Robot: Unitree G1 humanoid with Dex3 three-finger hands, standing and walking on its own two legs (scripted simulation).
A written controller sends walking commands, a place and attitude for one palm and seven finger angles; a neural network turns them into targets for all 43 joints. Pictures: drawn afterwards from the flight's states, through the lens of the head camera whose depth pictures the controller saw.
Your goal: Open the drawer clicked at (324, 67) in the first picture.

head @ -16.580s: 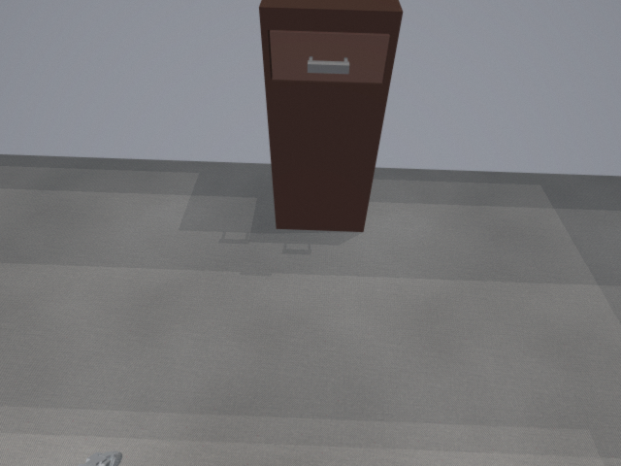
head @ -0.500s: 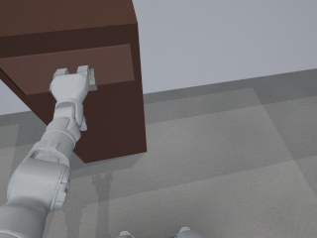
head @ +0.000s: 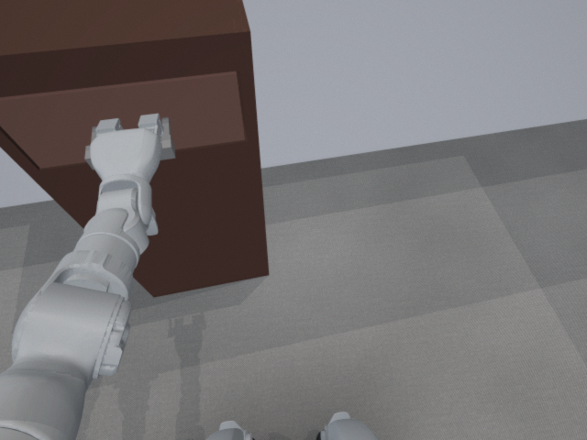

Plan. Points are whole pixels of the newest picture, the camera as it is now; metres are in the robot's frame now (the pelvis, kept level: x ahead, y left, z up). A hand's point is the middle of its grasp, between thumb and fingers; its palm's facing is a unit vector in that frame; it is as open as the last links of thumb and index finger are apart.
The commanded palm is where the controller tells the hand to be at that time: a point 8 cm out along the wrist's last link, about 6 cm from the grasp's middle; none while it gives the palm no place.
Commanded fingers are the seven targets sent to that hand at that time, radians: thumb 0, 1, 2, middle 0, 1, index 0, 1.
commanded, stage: close the thumb around the handle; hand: left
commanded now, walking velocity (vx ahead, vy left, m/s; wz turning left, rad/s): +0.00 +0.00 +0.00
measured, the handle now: (131, 140) +0.55 +0.20 +0.04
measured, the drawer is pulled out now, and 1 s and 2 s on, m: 0.00 0.00 0.05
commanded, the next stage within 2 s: pull the drawer open in 0.80 s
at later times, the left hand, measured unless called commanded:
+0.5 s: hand (141, 176) +0.50 +0.19 +0.02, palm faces -0.04 -0.01 -1.00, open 9.4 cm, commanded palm +0.48 +0.19 +0.06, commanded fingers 0.00 0.68 0.80 -0.38 -1.33 -0.38 -1.33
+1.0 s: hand (141, 176) +0.50 +0.19 +0.02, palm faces -0.03 -0.01 -1.00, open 6.0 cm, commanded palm +0.47 +0.18 +0.06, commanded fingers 0.00 0.90 0.90 -0.40 -1.35 -0.40 -1.35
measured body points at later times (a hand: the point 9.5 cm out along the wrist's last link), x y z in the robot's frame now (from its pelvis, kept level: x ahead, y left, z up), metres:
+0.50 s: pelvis +0.01 +0.00 +0.00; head +0.11 +0.00 +0.44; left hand +0.50 +0.19 +0.07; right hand +0.00 -0.27 -0.13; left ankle -0.01 +0.10 -0.69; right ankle -0.01 -0.12 -0.69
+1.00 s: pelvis +0.01 +0.00 +0.00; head +0.11 +0.00 +0.44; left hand +0.50 +0.19 +0.07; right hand +0.00 -0.27 -0.13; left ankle -0.01 +0.10 -0.69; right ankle -0.01 -0.12 -0.69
